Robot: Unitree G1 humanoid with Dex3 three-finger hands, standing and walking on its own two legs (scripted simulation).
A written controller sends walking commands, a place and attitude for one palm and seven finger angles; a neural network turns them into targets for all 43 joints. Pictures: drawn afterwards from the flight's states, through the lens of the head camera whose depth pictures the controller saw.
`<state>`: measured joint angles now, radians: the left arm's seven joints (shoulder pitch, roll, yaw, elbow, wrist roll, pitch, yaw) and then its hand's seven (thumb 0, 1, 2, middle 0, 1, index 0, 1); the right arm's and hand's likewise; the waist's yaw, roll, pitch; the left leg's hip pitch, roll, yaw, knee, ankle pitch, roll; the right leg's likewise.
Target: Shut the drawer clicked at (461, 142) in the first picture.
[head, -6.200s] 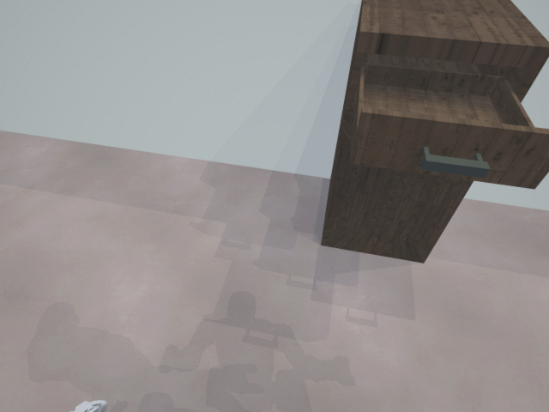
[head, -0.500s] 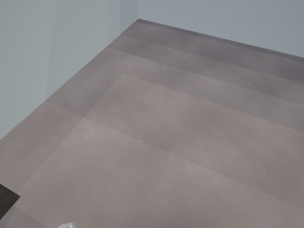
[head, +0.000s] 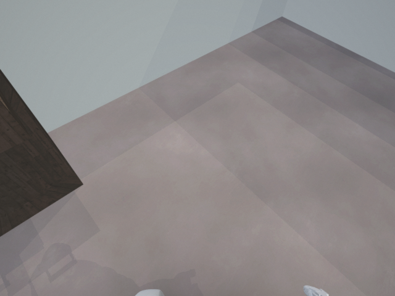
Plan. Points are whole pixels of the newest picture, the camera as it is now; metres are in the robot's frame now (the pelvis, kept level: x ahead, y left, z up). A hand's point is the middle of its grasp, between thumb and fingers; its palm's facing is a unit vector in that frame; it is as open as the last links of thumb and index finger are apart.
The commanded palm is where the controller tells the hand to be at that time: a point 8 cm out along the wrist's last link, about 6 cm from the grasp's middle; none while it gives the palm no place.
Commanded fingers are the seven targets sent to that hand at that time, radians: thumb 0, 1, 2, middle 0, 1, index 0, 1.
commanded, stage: turn to face it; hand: left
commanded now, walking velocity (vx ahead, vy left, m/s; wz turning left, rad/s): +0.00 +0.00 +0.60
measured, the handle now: out of the picture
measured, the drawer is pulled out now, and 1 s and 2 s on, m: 0.30 0.30 0.30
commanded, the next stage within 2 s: take the last steps up to it in 1.32 s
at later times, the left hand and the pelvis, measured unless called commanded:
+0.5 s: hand out of the picture +0.08 +0.19 -0.12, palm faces +0.28 -0.92 -0.28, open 7.4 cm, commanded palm none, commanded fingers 0.00 0.90 0.90 -0.20 -0.30 -0.20 -0.30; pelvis +0.01 -0.03 +0.01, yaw +18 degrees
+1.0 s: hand out of the picture -0.09 +0.23 -0.16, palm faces +0.60 -0.75 -0.26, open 7.4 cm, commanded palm none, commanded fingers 0.00 0.90 0.90 -0.20 -0.30 -0.20 -0.30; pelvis +0.00 +0.01 +0.02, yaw +35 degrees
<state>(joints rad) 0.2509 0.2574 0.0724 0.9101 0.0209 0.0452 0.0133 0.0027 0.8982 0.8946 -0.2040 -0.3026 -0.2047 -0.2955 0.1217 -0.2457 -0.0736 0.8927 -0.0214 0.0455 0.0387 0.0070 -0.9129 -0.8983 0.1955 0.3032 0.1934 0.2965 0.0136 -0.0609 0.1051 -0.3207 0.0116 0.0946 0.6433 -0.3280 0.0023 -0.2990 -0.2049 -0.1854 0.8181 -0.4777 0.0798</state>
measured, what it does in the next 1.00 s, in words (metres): steps on the spot, turning left: right foot, then left foot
